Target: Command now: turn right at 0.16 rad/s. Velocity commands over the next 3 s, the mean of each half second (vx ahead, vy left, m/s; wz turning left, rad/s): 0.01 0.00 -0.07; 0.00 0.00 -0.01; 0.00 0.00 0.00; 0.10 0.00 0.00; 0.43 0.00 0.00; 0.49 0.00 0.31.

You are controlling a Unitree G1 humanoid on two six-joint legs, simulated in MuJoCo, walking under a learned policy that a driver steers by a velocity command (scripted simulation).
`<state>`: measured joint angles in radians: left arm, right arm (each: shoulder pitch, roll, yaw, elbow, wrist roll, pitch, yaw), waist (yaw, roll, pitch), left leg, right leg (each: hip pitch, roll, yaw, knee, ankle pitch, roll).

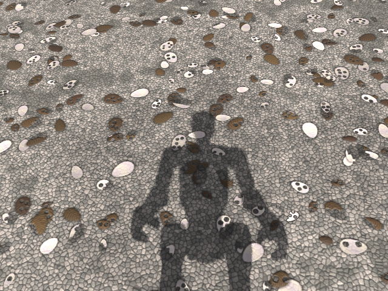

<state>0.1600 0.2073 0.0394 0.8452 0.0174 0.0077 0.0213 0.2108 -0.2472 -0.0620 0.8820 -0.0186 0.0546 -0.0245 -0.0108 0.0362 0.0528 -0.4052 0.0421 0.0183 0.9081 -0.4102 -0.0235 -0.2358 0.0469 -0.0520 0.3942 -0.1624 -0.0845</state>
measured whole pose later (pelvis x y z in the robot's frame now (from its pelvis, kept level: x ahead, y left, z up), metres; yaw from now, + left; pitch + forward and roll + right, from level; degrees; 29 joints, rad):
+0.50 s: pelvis +0.00 +0.03 +0.00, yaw -1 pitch -2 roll +0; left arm 0.25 0.21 0.02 1.09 0.01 0.00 0.02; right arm 0.27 -0.18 -0.01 1.04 -0.01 -0.01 -0.03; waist 0.01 0.00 0.02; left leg -0.11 -0.01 0.03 0.36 -0.22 0.02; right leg -0.18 0.02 -0.02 0.34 -0.13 -0.03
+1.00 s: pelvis +0.01 +0.04 +0.00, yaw -1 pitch -1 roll +0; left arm 0.27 0.15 -0.01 1.17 0.01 -0.01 0.04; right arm 0.32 -0.14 0.01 1.13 -0.01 -0.02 -0.04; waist 0.00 0.00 0.02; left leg -0.11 -0.03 0.02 0.37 -0.24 0.03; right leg -0.18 0.01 -0.01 0.36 -0.16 -0.01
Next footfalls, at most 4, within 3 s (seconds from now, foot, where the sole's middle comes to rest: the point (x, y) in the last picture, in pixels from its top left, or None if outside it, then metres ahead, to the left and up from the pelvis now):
0.16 left None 0.02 0.14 -0.78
2.10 right None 0.18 -0.09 -0.78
2.60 left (195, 274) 0.53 0.06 -0.78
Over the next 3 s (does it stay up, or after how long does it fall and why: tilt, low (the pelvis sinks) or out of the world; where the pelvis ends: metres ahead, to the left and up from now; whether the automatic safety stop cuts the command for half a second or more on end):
stays up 0.58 0.01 0.00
